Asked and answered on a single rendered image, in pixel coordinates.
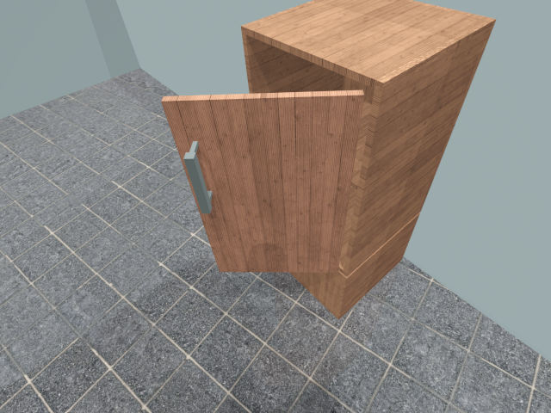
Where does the handle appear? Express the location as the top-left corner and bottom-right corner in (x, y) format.
(183, 141), (213, 213)

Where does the cupboard door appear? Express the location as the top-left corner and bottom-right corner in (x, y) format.
(161, 90), (364, 273)

